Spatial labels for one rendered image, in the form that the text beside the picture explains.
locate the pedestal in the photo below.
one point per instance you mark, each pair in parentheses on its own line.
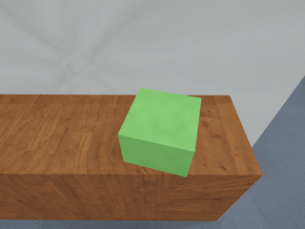
(60,159)

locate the carton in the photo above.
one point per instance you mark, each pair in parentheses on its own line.
(160,131)

